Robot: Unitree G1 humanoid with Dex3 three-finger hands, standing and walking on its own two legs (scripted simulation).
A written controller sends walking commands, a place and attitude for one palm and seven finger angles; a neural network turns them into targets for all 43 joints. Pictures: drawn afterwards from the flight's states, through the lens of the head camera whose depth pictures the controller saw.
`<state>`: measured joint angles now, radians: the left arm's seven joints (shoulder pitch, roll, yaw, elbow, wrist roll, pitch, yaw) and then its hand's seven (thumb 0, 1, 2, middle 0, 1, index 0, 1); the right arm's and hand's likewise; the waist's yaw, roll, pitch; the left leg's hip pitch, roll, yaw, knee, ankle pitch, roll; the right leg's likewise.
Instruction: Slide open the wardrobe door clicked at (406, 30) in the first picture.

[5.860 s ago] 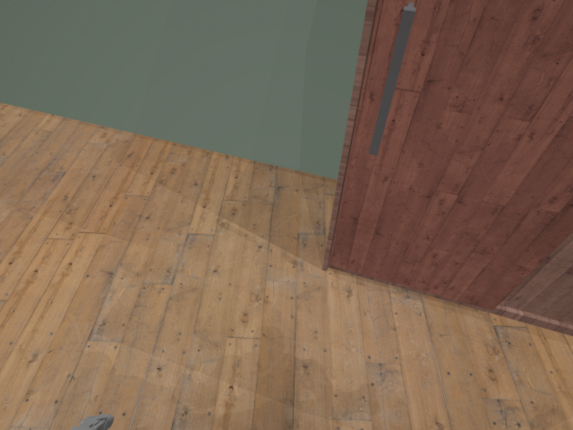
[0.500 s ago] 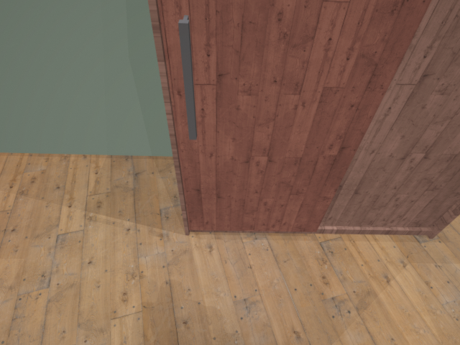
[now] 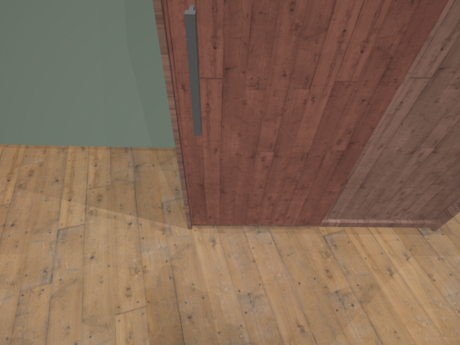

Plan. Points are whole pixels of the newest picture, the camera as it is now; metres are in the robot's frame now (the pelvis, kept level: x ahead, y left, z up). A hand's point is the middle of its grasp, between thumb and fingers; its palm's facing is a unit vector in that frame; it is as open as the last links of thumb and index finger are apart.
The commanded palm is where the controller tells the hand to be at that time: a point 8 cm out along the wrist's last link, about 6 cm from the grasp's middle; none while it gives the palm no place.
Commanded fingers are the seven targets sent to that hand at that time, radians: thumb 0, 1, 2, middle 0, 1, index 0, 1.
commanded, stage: look again from close up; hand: left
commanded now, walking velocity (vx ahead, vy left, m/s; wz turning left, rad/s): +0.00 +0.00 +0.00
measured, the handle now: (195, 79) +0.71 +0.13 +0.08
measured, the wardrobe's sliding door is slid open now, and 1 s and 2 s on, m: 0.00 0.00 0.00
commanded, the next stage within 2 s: shuffle to correct the standing spot in 0.40 s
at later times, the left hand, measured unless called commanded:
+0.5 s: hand out of the picture -0.01 +0.16 -0.18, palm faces +0.01 -0.98 -0.18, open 7.4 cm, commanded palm none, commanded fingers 0.00 0.90 0.90 -0.20 -0.30 -0.20 -0.30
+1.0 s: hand out of the picture +0.01 +0.17 -0.19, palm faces +0.07 -0.99 -0.12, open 7.4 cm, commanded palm none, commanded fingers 0.00 0.90 0.90 -0.20 -0.30 -0.20 -0.30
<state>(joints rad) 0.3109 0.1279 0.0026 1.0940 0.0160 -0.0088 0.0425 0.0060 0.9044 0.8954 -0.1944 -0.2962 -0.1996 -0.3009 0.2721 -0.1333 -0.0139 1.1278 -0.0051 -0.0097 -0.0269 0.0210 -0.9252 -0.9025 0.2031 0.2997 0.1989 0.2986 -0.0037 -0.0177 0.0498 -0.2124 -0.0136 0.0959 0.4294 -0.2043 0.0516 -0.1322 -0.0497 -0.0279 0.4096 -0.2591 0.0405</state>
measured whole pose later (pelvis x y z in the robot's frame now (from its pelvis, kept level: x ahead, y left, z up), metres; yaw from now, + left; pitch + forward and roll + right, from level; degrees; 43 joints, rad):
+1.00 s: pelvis +0.09 +0.02 -0.02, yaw +1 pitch +0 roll -1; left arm 0.41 0.12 0.04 1.14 0.03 0.01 0.01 0.01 0.90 0.90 -0.20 -0.30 -0.20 -0.30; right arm 0.29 -0.14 -0.04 1.03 -0.02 -0.07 -0.02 0.01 -0.91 -0.90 0.20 0.30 0.20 0.30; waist -0.01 -0.04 0.05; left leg -0.29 0.03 0.15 0.63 -0.35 0.06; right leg -0.34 -0.06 -0.05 1.05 -0.46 0.00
